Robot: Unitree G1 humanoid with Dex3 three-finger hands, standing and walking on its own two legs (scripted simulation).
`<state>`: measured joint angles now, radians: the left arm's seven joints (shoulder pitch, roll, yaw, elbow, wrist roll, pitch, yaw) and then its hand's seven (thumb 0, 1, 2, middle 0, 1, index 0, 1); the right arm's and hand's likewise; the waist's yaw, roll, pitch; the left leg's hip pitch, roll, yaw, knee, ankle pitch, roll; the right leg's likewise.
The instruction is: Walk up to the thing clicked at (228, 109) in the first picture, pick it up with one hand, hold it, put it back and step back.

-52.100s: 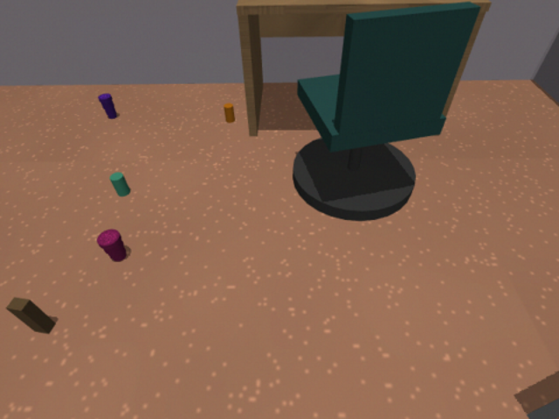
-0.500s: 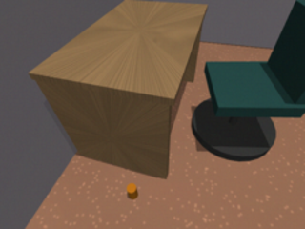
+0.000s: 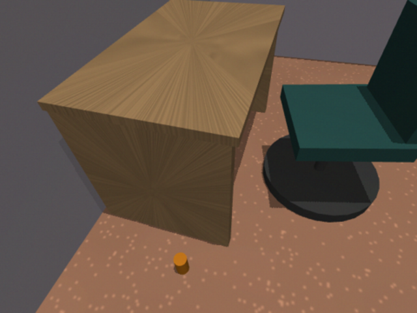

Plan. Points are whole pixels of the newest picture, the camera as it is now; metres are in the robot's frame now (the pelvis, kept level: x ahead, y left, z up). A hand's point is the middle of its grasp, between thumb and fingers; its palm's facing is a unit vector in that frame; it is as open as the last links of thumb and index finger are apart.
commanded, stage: stand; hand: left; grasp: from above
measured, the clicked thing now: (181, 263) +0.50 +0.20 -0.73
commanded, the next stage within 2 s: step back in 0.80 s
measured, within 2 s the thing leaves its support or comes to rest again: neither
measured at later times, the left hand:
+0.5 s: hand out of the picture +0.07 +0.25 -0.16, palm faces +0.02 -0.94 -0.34, open 7.4 cm
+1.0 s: hand out of the picture +0.07 +0.28 -0.17, palm faces +0.00 -0.93 -0.38, open 7.4 cm
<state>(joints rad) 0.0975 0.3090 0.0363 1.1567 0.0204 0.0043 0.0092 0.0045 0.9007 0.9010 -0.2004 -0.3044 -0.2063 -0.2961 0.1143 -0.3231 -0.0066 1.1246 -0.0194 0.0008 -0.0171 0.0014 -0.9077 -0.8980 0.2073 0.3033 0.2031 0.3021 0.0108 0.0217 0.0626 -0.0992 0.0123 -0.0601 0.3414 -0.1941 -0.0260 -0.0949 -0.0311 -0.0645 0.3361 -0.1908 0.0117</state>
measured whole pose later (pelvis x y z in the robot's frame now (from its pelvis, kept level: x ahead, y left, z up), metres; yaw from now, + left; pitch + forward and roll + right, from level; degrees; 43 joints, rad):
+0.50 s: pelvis +0.01 +0.00 +0.00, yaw +0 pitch -2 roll +0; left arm 0.10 0.32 0.03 1.15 0.02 0.00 0.00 0.00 0.90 0.90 -0.20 -0.30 -0.21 -0.30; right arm 0.12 -0.33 0.00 1.13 -0.02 0.00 -0.01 0.00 -0.91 -0.90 0.21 0.30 0.20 0.30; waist 0.01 0.02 0.06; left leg -0.10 0.01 -0.07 0.34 -0.20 -0.03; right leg -0.09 -0.03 -0.07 0.33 -0.20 0.01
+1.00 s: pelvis -0.03 +0.02 -0.01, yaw +1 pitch -2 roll +0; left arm 0.06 0.35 0.07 1.02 0.02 0.03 0.01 0.00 0.90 0.90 -0.20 -0.30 -0.21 -0.30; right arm 0.09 -0.39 -0.05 1.00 0.00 0.05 0.01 0.00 -0.91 -0.90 0.21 0.30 0.20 0.30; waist -0.01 0.00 0.17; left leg -0.34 -0.04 -0.05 0.81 -0.46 0.04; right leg -0.24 -0.07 -0.06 0.50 -0.23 0.01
